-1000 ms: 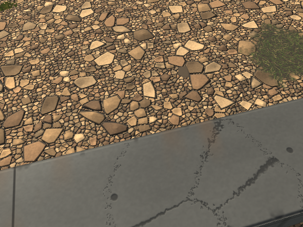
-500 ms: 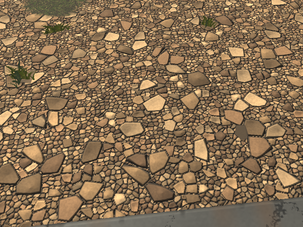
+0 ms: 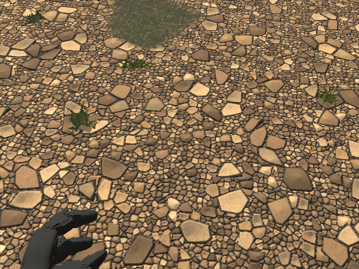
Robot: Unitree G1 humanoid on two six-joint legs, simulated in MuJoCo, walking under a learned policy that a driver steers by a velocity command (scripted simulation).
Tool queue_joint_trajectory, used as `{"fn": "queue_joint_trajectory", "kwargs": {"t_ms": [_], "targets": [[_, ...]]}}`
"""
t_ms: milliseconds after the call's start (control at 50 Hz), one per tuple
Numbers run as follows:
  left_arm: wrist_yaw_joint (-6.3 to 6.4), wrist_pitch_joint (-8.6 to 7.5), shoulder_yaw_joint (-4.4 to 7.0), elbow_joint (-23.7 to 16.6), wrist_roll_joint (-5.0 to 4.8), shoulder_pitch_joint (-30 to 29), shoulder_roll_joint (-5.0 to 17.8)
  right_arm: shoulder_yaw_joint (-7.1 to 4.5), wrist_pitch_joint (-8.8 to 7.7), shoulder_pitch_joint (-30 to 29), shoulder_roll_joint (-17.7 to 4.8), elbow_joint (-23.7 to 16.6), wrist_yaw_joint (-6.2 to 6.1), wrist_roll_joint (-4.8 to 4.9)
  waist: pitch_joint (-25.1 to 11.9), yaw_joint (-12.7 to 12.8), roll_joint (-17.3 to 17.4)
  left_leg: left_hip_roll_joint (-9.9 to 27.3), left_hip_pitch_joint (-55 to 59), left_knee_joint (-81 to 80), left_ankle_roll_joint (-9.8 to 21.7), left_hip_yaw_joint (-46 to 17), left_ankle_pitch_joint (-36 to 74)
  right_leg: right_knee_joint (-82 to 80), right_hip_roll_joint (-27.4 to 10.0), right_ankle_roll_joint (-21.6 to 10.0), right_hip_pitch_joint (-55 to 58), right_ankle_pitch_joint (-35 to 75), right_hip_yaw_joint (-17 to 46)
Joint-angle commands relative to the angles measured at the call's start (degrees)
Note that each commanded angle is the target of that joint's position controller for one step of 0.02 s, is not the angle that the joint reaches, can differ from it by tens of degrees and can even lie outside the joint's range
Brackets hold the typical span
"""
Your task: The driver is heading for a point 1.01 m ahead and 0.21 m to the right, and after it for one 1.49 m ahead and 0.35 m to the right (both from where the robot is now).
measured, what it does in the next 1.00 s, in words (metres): walks ahead: left foot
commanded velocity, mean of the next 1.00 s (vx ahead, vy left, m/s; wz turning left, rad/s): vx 0.50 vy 0.00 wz -0.11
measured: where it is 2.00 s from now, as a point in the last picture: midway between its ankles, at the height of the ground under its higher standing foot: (196, 156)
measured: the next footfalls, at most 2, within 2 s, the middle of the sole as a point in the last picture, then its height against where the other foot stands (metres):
left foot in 0.50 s outside the picture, level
right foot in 1.02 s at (201, 210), level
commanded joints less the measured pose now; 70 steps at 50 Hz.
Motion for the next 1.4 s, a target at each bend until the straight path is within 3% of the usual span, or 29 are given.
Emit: {"fn": "queue_joint_trajectory", "kwargs": {"t_ms": [20,40,80,120,200,300,380,440,480,500,520,540,560,600,640,700,820,940,980,1020,1040,1060,1080,1100,1140,1160,1220,1320,1400], "targets": [[0.85,0.12,4.16,2.55,0.25,22.79,10.8,1.44,-1.9,7.39,-0.42,-5.92,0.56,0.61,-25.81,7.47,-21.07,1.25,-36.93,41.2,-4.44,5.53,-5.29,-4.02,-29.35,-17.95,57.14,-11.61,45.0],[1.23,0.47,3.24,1.58,-0.21,19.56,5.78,0.29,-2.18,2.87,-5.64,-5.17,0.34,1.27,-17.06,8.77,-11.51,5.49,-39.92,46.44,-4.53,4.93,-0.02,-7.24,-26.7,-14.98,47.77,-20.01,41.19],[1.32,0.97,2.62,2.12,0.2,15.33,5.12,-0.26,-2.99,-9.9,-7.02,-8.57,0.55,0.24,-3.23,8.58,-0.7,8.3,-39.32,44.43,-4.67,8.4,6.64,-11.08,-21.14,-11.69,29.41,-13.13,26.32],[0.84,0.69,2.26,3.7,1.03,15.5,4.58,-0.16,-3.35,-11.06,-4.8,-9.72,0.96,0.38,-0.14,6.05,-2.05,10.43,-37.52,40.81,-4.13,9.57,9.06,-14.16,-16.9,-10.94,22.87,-6.12,19.05],[0.29,0.27,2.57,6.32,-0.51,17.07,5.74,0.7,-3.08,-13.21,-2.07,-10.9,1.05,-0.26,1.89,4.85,-4.09,13.79,-40.72,30.55,-5.42,13.35,11.56,-16.82,-15.35,-11.68,19.76,2.59,12.87],[0.29,1.08,2.99,8.5,-0.87,21.25,8.59,1.48,-4.04,-24.4,-0.8,-13.67,1.86,-0.31,2.38,8.88,-2.85,12.31,-33.33,8.7,-5.86,16.81,28.81,-17.58,-12.34,-8.97,16.75,7.65,5.23],[0.42,2.43,2.87,11.3,-1.48,26.82,9.08,0.96,-4.26,-31.32,-2.13,-16.27,2.81,0.63,3.37,11.17,-3.46,10.7,-34.2,0.77,-4.8,16.76,30.06,-15.15,-15.66,-8.08,25.63,8.42,6.34],[0.9,3.68,3.15,12.41,-1.31,27.97,9.86,0.07,-4.68,-31.45,-3.84,-17.38,3.45,0.47,2.22,9.52,-4.58,8.82,-29.73,-3.86,-2.71,17.06,24.25,-10.12,-17.29,-6.33,30.33,15.96,7.27],[1.23,4.09,3.09,12.13,-1.24,26.34,10.41,-2.02,-4.89,-19.34,-7.6,-14.66,2.79,-0.04,-4.99,2.45,-4.98,7.25,-10.89,-6.87,0.08,18.14,24.94,2.58,-14.1,-4.0,26.52,27.38,5.28],[1.41,3.77,2.3,9.88,-0.2,24.53,8.55,-3.25,-4.76,-8.01,-11.48,-12.81,1.91,-1.23,-13.79,-2.2,-1.88,16.54,8.13,-2.59,3.84,9.36,30.63,17.99,-11.07,-1.95,14.34,15.35,3.46],[1.13,2.85,-0.1,9.05,0.02,32.33,1.17,-4.09,-4.08,-3.82,-15.27,-11.79,1.68,-1.4,-22.93,-0.06,12.56,31.84,29.45,-3.98,12.55,-13.14,27.09,38.89,-2.92,2.05,-8.91,-23.82,-0.01],[1.05,2.23,1.08,10.09,-1.25,30.51,5.69,-3.14,-3.57,-1.01,-10.01,-11.13,1.57,-0.86,-25.0,-2.55,10.31,32.13,27.62,-9.64,12.92,-21.64,17.09,47.2,-3.45,2.27,-14.82,-32.63,6.55],[1.18,2.25,2.47,8.38,-2.58,24.97,8.93,-2.42,-3.48,-4.26,-8.14,-10.65,1.33,-0.69,-14.64,-1.78,7.33,29.75,19.4,-11.82,9.96,-13.17,16.29,49.56,-5.8,2.47,-18.38,-28.16,6.13],[1.59,3.05,2.69,7.1,-1.54,20.02,7.59,-1.42,-3.96,-11.76,-4.66,-10.36,1.65,-0.83,-4.59,2.33,3.83,25.13,2.36,-16.74,7.55,-1.23,20.19,45.31,-9.57,3.0,-15.0,-20.33,4.23],[1.57,4.81,2.76,7.78,-1.49,22.77,4.93,-1.36,-4.91,-15.17,-3.02,-9.79,2.03,-1.35,-1.6,6.01,5.84,22.67,-7.55,-21.78,6.58,5.45,20.89,42.78,-11.38,3.49,-8.24,-16.97,4.72],[1.61,6.25,2.95,6.75,-1.34,21.07,3.59,-2.25,-5.98,-15.95,-4.6,-8.02,1.85,-1.46,1.03,7.4,3.94,22.99,-10.95,-25.26,6.94,11.87,26.08,40.05,-11.92,4.27,-9.73,-11.91,5.64],[-0.24,5.6,2.35,3.9,-1.09,10.54,2.32,-3.36,-5.45,-12.86,-7.77,-5.11,0.46,-1.24,3.38,4.09,1.56,21.15,-7.05,-25.62,4.48,23.08,30.24,21.93,-11.06,3.37,-10.3,3.82,2.56],[-1.84,5.74,2.52,-1.12,-1.11,1.88,3.49,-4.64,-3.4,-8.73,-10.83,-2.38,0.24,0.55,5.32,1.73,1.85,24.53,4.41,-20.33,2.42,26.41,37.06,12.61,-9.09,-0.45,-11.83,-4.41,-2.15],[-2.01,6.07,3.6,-1.49,-0.97,4.95,5.37,-5.04,-2.75,-9.58,-12.37,-2.36,0.01,1.13,1.89,4.48,4.34,24.18,5.9,-12.17,1.0,28.39,56.24,12.11,-5.31,-2.79,-4.59,-10.49,-5.79],[-1.23,6.44,6.8,2.54,-1.23,20.87,10.73,-4.48,-2.13,-10.43,-11.6,-2.69,-0.32,1.37,-6.75,13.04,2.63,20.19,-1.85,9.88,-2.25,31.66,61.37,6.81,-0.02,-6.64,19.05,-7.16,-7.06],[0.07,6.87,8.75,3.79,-1.5,27.67,17.29,-2.95,-2.65,-8.98,-7.36,-4.78,-0.39,-0.68,-11.82,13.9,-7.47,15.62,-21.72,30.41,-5.74,32.11,34.04,5.09,-12.06,-12.4,37.8,-7.63,13.34],[-0.25,5.83,8.44,1.84,-1.58,24.85,20.1,-0.99,-4.65,-7.2,-2.82,-7.44,0.21,-1.24,-19.51,9.25,-15.97,4.27,-39.73,46.0,-7.93,20.04,-6.86,-5.51,-23.36,-22.79,49.39,-16.85,45.84],[-0.58,5.14,6.82,1.45,-1.14,25.25,14.33,-2.18,-6.32,-13.28,-7.97,-8.07,1.06,0.88,-18.32,12.99,-8.4,7.6,-46.11,48.4,-6.58,12.11,-4.03,-8.7,-22.56,-19.73,49.16,-18.78,42.92],[-0.52,4.59,5.99,1.82,-1.04,23.4,11.51,-2.07,-7.17,-16.27,-8.23,-9.06,1.36,1.87,-11.31,12.12,-7.2,9.91,-47.86,45.47,-5.17,13.01,0.84,-8.26,-20.51,-17.26,42.54,-15.43,34.14],[-0.31,4.39,4.66,0.84,-1.0,16.4,7.43,-2.47,-7.07,-17.08,-7.98,-7.97,0.38,-0.99,-4.05,7.43,-1.02,13.86,-40.91,35.26,-4.91,13.46,7.94,-9.36,-15.31,-12.97,27.46,-3.79,22.55],[-0.02,4.28,4.59,-0.17,-0.24,14.96,7.77,-2.68,-6.41,-15.5,-7.98,-8.28,0.56,-1.04,-3.91,5.39,-4.2,14.26,-37.4,34.02,-5.57,12.9,9.44,-10.42,-15.22,-14.02,22.95,0.68,22.03],[0.81,3.83,4.96,0.18,-0.56,15.09,8.78,-2.35,-4.94,-15.67,-6.25,-8.19,0.57,-1.43,-2.52,4.37,-2.37,13.49,-34.93,26.82,-8.1,14.36,12.46,-12.09,-13.02,-14.21,16.58,6.99,17.2],[2.06,4.33,5.47,2.22,-1.37,19.21,10.18,-0.9,-5.01,-26.74,-3.24,-10.87,1.22,-1.05,-0.03,8.33,-4.89,9.33,-30.9,4.94,-9.48,15.21,29.59,-11.33,-8.87,-10.3,12.84,1.04,13.16],[2.26,4.86,5.61,3.69,-1.88,22.4,10.05,-1.48,-5.78,-30.58,-5.37,-12.25,2.17,-0.05,0.45,9.57,-5.83,7.65,-27.61,-2.59,-8.47,13.4,30.52,-7.83,-11.0,-9.17,16.16,-5.13,18.71]]}}
Velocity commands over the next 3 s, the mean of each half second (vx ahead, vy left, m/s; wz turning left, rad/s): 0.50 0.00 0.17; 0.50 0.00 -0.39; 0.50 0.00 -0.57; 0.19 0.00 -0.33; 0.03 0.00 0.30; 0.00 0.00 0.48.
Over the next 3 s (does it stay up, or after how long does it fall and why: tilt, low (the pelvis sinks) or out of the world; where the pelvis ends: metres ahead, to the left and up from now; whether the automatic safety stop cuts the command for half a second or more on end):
stays up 0.97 -0.12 0.02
